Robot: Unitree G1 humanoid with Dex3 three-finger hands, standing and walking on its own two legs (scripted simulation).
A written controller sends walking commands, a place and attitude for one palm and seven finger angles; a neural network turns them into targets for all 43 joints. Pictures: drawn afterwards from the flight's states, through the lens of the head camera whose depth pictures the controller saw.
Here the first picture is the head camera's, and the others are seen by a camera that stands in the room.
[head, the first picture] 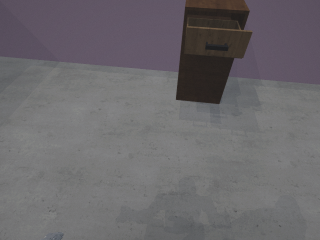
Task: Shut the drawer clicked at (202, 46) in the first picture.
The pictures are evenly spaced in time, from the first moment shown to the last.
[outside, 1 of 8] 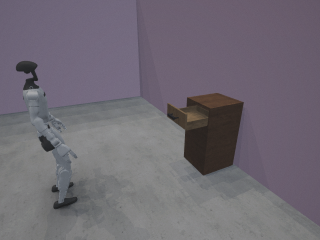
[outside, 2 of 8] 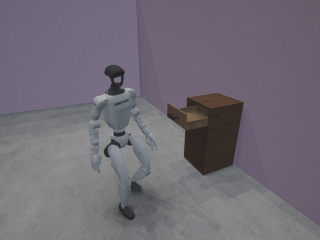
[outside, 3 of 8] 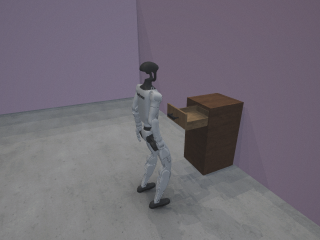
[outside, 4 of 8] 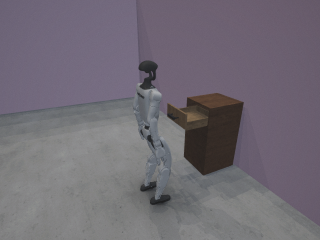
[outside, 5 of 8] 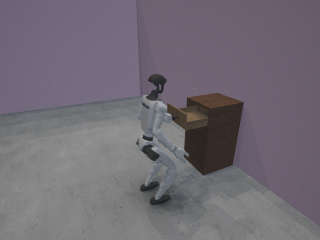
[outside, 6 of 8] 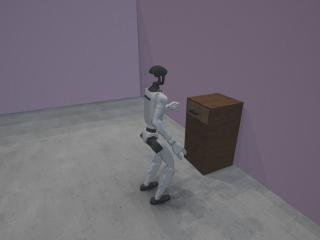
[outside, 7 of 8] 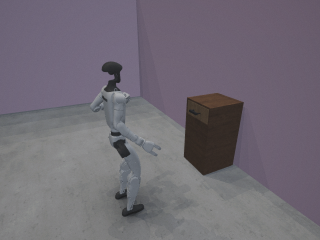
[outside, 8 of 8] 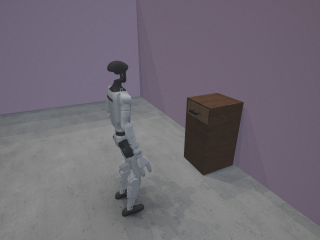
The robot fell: no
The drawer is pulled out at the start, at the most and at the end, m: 0.27 0.27 0.00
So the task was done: yes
